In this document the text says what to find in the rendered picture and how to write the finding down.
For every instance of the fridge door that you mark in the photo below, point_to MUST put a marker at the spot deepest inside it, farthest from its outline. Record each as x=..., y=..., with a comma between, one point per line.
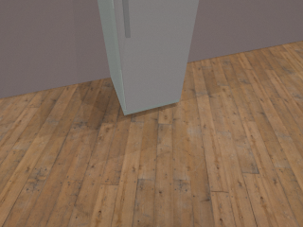
x=154, y=60

